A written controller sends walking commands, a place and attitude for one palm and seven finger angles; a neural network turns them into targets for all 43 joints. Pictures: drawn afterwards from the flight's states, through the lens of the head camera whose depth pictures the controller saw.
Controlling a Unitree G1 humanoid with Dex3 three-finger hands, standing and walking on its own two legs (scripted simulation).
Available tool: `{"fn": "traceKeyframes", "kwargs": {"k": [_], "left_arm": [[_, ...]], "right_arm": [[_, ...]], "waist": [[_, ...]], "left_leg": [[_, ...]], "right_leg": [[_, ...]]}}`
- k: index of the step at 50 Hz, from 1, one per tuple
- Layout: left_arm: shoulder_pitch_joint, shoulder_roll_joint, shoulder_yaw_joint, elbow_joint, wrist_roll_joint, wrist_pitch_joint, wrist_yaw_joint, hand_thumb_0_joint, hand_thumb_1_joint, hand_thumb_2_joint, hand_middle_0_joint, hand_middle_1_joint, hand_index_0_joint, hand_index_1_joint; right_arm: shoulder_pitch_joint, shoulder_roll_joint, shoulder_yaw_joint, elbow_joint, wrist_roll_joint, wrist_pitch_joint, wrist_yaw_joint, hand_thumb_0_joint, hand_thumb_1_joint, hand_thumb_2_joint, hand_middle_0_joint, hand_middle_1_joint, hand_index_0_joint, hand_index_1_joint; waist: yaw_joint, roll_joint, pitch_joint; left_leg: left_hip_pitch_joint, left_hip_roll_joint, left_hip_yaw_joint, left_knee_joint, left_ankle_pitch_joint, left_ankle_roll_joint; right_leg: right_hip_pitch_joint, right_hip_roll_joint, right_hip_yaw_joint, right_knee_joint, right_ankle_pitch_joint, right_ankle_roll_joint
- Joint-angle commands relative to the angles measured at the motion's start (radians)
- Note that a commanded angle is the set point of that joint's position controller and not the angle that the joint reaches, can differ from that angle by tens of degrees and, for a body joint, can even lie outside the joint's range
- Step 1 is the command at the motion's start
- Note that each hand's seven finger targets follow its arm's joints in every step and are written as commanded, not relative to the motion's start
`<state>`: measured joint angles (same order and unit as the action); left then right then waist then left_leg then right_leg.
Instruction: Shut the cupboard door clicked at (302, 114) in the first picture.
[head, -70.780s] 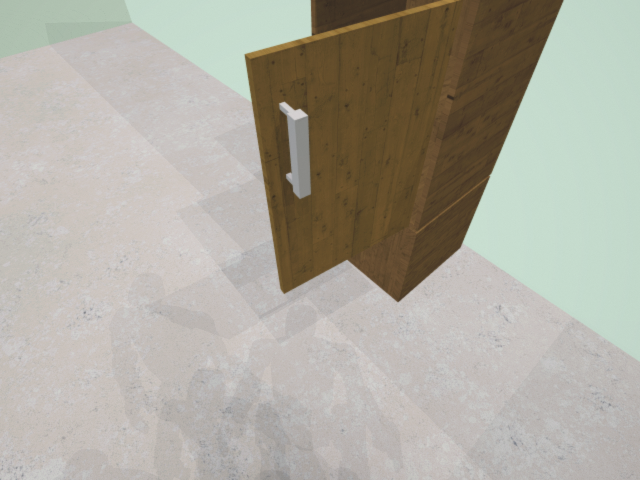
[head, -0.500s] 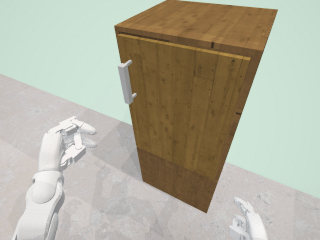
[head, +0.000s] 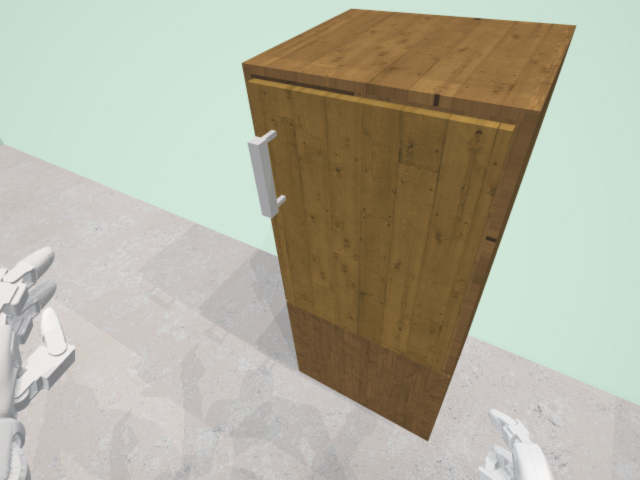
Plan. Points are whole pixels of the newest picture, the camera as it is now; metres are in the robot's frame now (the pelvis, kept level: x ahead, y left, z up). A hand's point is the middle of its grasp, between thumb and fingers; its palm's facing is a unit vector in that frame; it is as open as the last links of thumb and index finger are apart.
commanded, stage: draw the hand back to the body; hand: left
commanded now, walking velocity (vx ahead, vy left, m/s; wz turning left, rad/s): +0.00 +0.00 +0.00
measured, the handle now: (270, 174) +0.60 +0.18 +0.09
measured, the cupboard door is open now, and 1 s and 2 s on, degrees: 0 0 0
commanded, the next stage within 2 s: step back with the hand held close in 0.24 s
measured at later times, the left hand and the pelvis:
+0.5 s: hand (88, 338) +0.20 +0.26 +0.15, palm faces +0.44 -0.78 -0.45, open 7.4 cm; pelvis +0.00 +0.00 +0.00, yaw +1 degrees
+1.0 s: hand (17, 417) +0.12 +0.29 +0.15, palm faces +0.45 -0.77 -0.44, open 7.4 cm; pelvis -0.08 +0.02 -0.01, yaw +1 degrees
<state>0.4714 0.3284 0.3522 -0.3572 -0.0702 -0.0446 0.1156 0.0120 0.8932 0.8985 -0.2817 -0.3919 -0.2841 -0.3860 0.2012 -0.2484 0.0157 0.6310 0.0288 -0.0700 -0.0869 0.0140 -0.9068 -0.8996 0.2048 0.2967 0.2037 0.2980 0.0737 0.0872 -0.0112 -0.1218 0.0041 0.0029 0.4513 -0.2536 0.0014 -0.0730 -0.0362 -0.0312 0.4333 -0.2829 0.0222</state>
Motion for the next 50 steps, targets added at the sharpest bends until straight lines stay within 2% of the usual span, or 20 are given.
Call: {"fn": "traceKeyframes", "kwargs": {"k": [1, 4, 7, 10, 13, 15, 18, 19, 20, 21, 23, 26, 27, 31, 35, 38, 45, 46, 47, 50], "left_arm": [[-0.180, 0.201, 0.086, -0.198, 0.005, -0.062, 0.013, 0.000, 0.900, 0.900, -0.200, -0.300, -0.200, -0.300], [-0.160, 0.199, 0.091, -0.205, 0.002, -0.067, 0.014, 0.000, 0.900, 0.900, -0.200, -0.300, -0.200, -0.300], [-0.136, 0.218, 0.114, -0.238, 0.000, -0.074, 0.014, 0.000, 0.900, 0.900, -0.200, -0.300, -0.200, -0.300], [-0.118, 0.213, 0.117, -0.234, -0.001, -0.070, 0.011, 0.000, 0.900, 0.900, -0.200, -0.300, -0.200, -0.300], [-0.100, 0.207, 0.120, -0.210, -0.005, -0.066, 0.006, 0.000, 0.900, 0.900, -0.200, -0.300, -0.200, -0.300], [-0.093, 0.197, 0.114, -0.182, -0.009, -0.060, 0.002, 0.000, 0.900, 0.900, -0.200, -0.300, -0.200, -0.300], [-0.101, 0.199, 0.114, -0.188, -0.009, -0.062, -0.001, 0.000, 0.900, 0.900, -0.200, -0.300, -0.200, -0.300], [-0.202, 0.309, 0.206, -0.253, 0.004, -0.101, 0.007, 0.000, 0.900, 0.900, -0.200, -0.300, -0.200, -0.300], [-0.108, 0.251, 0.158, -0.173, 0.001, -0.106, 0.003, 0.000, 0.900, 0.900, -0.200, -0.300, -0.200, -0.300], [-0.105, 0.261, 0.156, -0.195, 0.005, -0.107, 0.003, 0.000, 0.900, 0.900, -0.200, -0.300, -0.200, -0.300], [-0.053, 0.245, 0.140, -0.218, 0.007, -0.115, 0.008, 0.000, 0.900, 0.900, -0.200, -0.300, -0.200, -0.300], [0.007, 0.274, 0.172, -0.267, 0.003, -0.117, 0.020, 0.000, 0.900, 0.900, -0.200, -0.300, -0.200, -0.300], [0.019, 0.262, 0.161, -0.289, 0.000, -0.117, 0.022, 0.000, 0.900, 0.900, -0.200, -0.300, -0.200, -0.300], [0.045, 0.311, 0.216, -0.314, -0.007, -0.117, 0.034, 0.000, 0.900, 0.900, -0.200, -0.300, -0.200, -0.300], [0.054, 0.284, 0.199, -0.266, -0.011, -0.120, 0.040, 0.000, 0.900, 0.900, -0.200, -0.300, -0.200, -0.300], [0.042, 0.272, 0.182, -0.269, -0.007, -0.133, 0.043, 0.000, 0.900, 0.900, -0.200, -0.300, -0.200, -0.300], [0.000, 0.265, 0.184, -0.308, 0.027, -0.178, 0.052, 0.000, 0.900, 0.900, -0.200, -0.300, -0.200, -0.300], [-0.008, 0.301, 0.217, -0.319, 0.033, -0.186, 0.055, 0.000, 0.900, 0.900, -0.200, -0.300, -0.200, -0.300], [-0.017, 0.267, 0.190, -0.333, 0.035, -0.194, 0.054, 0.000, 0.900, 0.900, -0.200, -0.300, -0.200, -0.300], [-0.032, 0.271, 0.194, -0.355, 0.042, -0.214, 0.060, 0.000, 0.900, 0.900, -0.200, -0.300, -0.200, -0.300]], "right_arm": [[-0.149, -0.088, -0.034, -0.157, -0.010, -0.067, -0.011, 0.000, -0.900, -0.900, 0.200, 0.300, 0.200, 0.300], [-0.161, -0.075, -0.029, -0.164, -0.010, -0.065, -0.013, 0.000, -0.900, -0.900, 0.200, 0.300, 0.200, 0.300], [-0.162, -0.067, -0.026, -0.166, -0.011, -0.069, -0.012, 0.000, -0.900, -0.900, 0.200, 0.300, 0.200, 0.300], [-0.161, -0.063, -0.022, -0.164, -0.012, -0.067, -0.008, 0.000, -0.900, -0.900, 0.200, 0.300, 0.200, 0.300], [-0.158, -0.064, -0.023, -0.166, -0.012, -0.065, -0.007, 0.000, -0.900, -0.900, 0.200, 0.300, 0.200, 0.300], [-0.157, -0.065, -0.025, -0.168, -0.010, -0.058, -0.006, 0.000, -0.900, -0.900, 0.200, 0.300, 0.200, 0.300], [-0.156, -0.069, -0.030, -0.169, -0.009, -0.055, -0.006, 0.000, -0.900, -0.900, 0.200, 0.300, 0.200, 0.300], [-0.135, -0.090, -0.038, -0.194, -0.007, -0.034, 0.000, 0.000, -0.900, -0.900, 0.200, 0.300, 0.200, 0.300], [-0.132, -0.078, -0.038, -0.173, -0.009, -0.020, -0.003, 0.000, -0.900, -0.900, 0.200, 0.300, 0.200, 0.300], [-0.144, -0.080, -0.042, -0.180, -0.012, -0.012, -0.004, 0.000, -0.900, -0.900, 0.200, 0.300, 0.200, 0.300], [-0.135, -0.079, -0.045, -0.189, -0.011, 0.009, -0.005, 0.000, -0.900, -0.900, 0.200, 0.300, 0.200, 0.300], [-0.130, -0.089, -0.054, -0.207, -0.010, 0.034, -0.011, 0.000, -0.900, -0.900, 0.200, 0.300, 0.200, 0.300], [-0.127, -0.088, -0.054, -0.216, -0.006, 0.044, -0.011, 0.000, -0.900, -0.900, 0.200, 0.300, 0.200, 0.300], [-0.125, -0.100, -0.063, -0.236, -0.006, 0.071, -0.021, 0.000, -0.900, -0.900, 0.200, 0.300, 0.200, 0.300], [-0.115, -0.097, -0.063, -0.243, -0.003, 0.082, -0.023, 0.000, -0.900, -0.900, 0.200, 0.300, 0.200, 0.300], [-0.109, -0.106, -0.062, -0.242, -0.003, 0.073, -0.023, 0.000, -0.900, -0.900, 0.200, 0.300, 0.200, 0.300], [-0.104, -0.116, -0.060, -0.244, -0.006, 0.033, -0.021, 0.000, -0.900, -0.900, 0.200, 0.300, 0.200, 0.300], [-0.106, -0.127, -0.063, -0.241, -0.012, 0.026, -0.023, 0.000, -0.900, -0.900, 0.200, 0.300, 0.200, 0.300], [-0.094, -0.113, -0.058, -0.239, -0.010, 0.020, -0.021, 0.000, -0.900, -0.900, 0.200, 0.300, 0.200, 0.300], [-0.080, -0.114, -0.061, -0.232, -0.017, -0.003, -0.017, 0.000, -0.900, -0.900, 0.200, 0.300, 0.200, 0.300]], "waist": [[-0.022, -0.064, -0.019], [-0.012, -0.057, -0.037], [-0.007, -0.014, -0.060], [-0.006, 0.003, -0.039], [-0.007, -0.012, -0.024], [-0.010, -0.058, -0.004], [-0.009, -0.054, -0.018], [-0.044, -0.045, -0.015], [-0.054, -0.100, -0.042], [-0.051, -0.101, -0.047], [-0.059, -0.098, -0.102], [-0.059, -0.053, -0.169], [-0.064, -0.039, -0.184], [-0.060, -0.033, -0.191], [-0.064, -0.057, -0.143], [-0.065, -0.029, -0.123], [-0.070, 0.024, -0.064], [-0.068, 0.028, -0.060], [-0.073, 0.019, -0.065], [-0.076, 0.027, -0.049]], "left_leg": [[0.030, -0.007, 0.010, -0.075, 0.165, 0.031], [0.028, -0.009, 0.010, -0.080, 0.150, 0.030], [0.029, -0.009, 0.014, -0.074, 0.176, 0.026], [0.019, -0.008, 0.015, -0.071, 0.202, 0.019], [0.017, -0.004, 0.020, -0.070, 0.215, 0.021], [0.010, -0.002, 0.022, -0.070, 0.209, 0.023], [0.017, -0.002, 0.025, -0.070, 0.207, 0.025], [-0.054, 0.025, 0.004, 0.007, 0.191, 0.043], [-0.045, 0.021, -0.001, 0.045, 0.207, 0.040], [-0.042, 0.018, 0.004, 0.061, 0.233, 0.036], [-0.057, 0.021, 0.006, 0.085, 0.283, 0.030], [-0.036, 0.038, -0.007, 0.074, 0.415, 0.025], [-0.039, 0.047, -0.017, 0.067, 0.463, 0.024], [-0.068, 0.068, -0.036, 0.032, 0.505, 0.024], [-0.163, 0.085, -0.051, -0.009, 0.368, 0.028], [-0.245, 0.095, -0.070, -0.048, 0.226, 0.036], [-0.551, 0.107, -0.118, -0.129, -0.312, 0.079], [-0.577, 0.106, -0.124, -0.127, -0.342, 0.083], [-0.585, 0.101, -0.121, -0.111, -0.351, 0.081], [-0.572, 0.089, -0.117, -0.072, -0.373, 0.073]], "right_leg": [[-0.085, 0.037, -0.021, -0.084, 0.156, -0.020], [-0.065, 0.030, -0.018, -0.076, 0.140, -0.021], [-0.041, 0.027, -0.013, -0.071, 0.177, -0.024], [-0.042, 0.031, -0.018, -0.068, 0.206, -0.026], [-0.047, 0.031, -0.017, -0.072, 0.225, -0.024], [-0.059, 0.033, -0.018, -0.075, 0.220, -0.019], [-0.056, 0.031, -0.015, -0.077, 0.213, -0.018], [-0.109, -0.033, 0.041, -0.108, 0.276, -0.024], [-0.116, -0.065, 0.043, -0.101, 0.322, -0.033], [-0.118, -0.079, 0.051, -0.092, 0.411, -0.036], [-0.095, -0.096, 0.042, -0.047, 0.463, -0.038], [-0.079, -0.077, 0.019, 0.010, 0.487, -0.033], [-0.068, -0.069, 0.009, 0.035, 0.487, -0.030], [-0.071, -0.028, 0.003, 0.067, 0.443, -0.014], [-0.080, -0.016, 0.015, 0.065, 0.330, -0.007], [-0.070, -0.007, 0.022, 0.067, 0.234, -0.004], [0.034, 0.017, 0.053, 0.101, 0.025, -0.002], [0.043, 0.018, 0.064, 0.095, 0.007, -0.002], [0.040, 0.009, 0.062, 0.098, -0.017, -0.006], [-0.027, 0.003, 0.084, 0.068, -0.102, -0.018]]}}
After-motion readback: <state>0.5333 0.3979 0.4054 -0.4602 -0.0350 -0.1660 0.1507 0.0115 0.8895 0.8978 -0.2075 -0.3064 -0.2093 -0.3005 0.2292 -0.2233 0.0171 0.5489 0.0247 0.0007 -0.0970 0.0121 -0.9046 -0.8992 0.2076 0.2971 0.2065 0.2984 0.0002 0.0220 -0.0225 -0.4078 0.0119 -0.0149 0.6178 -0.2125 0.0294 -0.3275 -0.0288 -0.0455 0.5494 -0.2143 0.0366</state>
